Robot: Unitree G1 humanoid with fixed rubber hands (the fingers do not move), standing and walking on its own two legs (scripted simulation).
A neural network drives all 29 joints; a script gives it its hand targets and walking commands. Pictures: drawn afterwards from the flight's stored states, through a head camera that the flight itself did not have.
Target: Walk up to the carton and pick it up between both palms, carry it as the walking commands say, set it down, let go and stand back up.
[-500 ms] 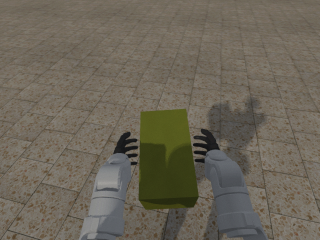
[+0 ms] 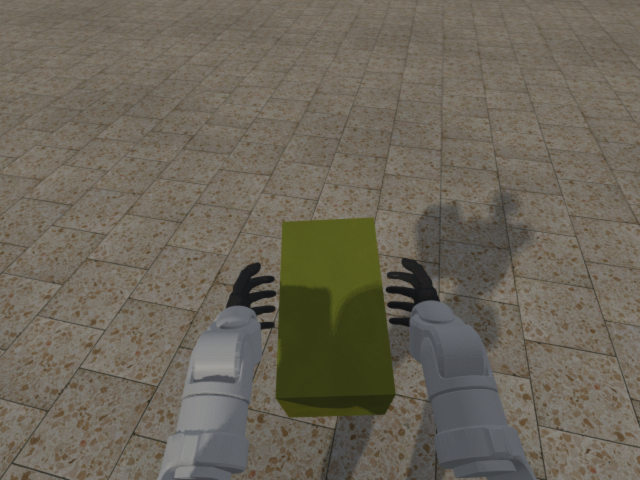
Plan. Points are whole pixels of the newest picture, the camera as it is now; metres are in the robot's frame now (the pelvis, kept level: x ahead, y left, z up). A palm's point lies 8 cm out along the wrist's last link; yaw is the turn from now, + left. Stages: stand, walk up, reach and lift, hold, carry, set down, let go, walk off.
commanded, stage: carry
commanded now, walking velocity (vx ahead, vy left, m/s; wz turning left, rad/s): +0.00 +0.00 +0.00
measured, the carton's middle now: (332, 315) +0.36 +0.00 -0.03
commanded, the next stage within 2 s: hold in 0.34 s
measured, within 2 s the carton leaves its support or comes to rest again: neither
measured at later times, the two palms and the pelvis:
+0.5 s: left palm (238, 336) +0.29 +0.13 +0.04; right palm (423, 326) +0.30 -0.11 +0.04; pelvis +0.00 -0.01 +0.01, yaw -2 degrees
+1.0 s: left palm (234, 339) +0.28 +0.13 +0.04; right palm (417, 344) +0.28 -0.10 +0.03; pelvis -0.04 +0.01 -0.01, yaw -6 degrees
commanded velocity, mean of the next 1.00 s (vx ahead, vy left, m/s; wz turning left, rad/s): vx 0.00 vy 0.00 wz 0.00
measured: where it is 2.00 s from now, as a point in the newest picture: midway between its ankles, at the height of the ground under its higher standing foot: outside the picture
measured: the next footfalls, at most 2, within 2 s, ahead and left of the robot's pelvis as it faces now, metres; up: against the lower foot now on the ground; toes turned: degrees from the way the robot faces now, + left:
none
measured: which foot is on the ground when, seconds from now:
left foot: down 0.00-1.00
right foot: down 0.00-1.00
